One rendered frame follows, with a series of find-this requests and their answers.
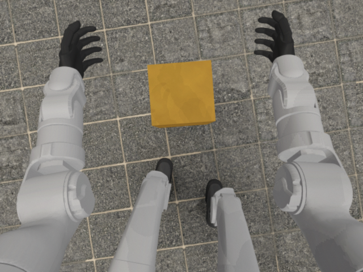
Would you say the robot right forearm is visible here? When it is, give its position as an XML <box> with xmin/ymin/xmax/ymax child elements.
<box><xmin>267</xmin><ymin>54</ymin><xmax>353</xmax><ymax>207</ymax></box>

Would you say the robot left upper arm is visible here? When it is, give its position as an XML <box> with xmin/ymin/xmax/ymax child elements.
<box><xmin>0</xmin><ymin>170</ymin><xmax>95</xmax><ymax>272</ymax></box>

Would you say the left robot hand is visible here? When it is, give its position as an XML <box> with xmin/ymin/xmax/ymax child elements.
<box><xmin>59</xmin><ymin>20</ymin><xmax>103</xmax><ymax>78</ymax></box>

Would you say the robot left foot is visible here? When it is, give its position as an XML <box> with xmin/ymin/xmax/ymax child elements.
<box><xmin>155</xmin><ymin>158</ymin><xmax>173</xmax><ymax>183</ymax></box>

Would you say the carton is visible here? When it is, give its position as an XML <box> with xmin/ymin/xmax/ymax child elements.
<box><xmin>147</xmin><ymin>60</ymin><xmax>216</xmax><ymax>128</ymax></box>

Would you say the robot right upper arm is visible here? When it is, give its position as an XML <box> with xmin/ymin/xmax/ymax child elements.
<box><xmin>273</xmin><ymin>161</ymin><xmax>363</xmax><ymax>272</ymax></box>

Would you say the right robot hand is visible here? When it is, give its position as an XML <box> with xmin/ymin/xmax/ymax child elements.
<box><xmin>254</xmin><ymin>10</ymin><xmax>295</xmax><ymax>63</ymax></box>

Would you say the robot left forearm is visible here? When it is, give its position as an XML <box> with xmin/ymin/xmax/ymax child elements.
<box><xmin>16</xmin><ymin>66</ymin><xmax>86</xmax><ymax>222</ymax></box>

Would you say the robot left shin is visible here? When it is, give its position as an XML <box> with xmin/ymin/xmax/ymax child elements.
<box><xmin>141</xmin><ymin>171</ymin><xmax>168</xmax><ymax>186</ymax></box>

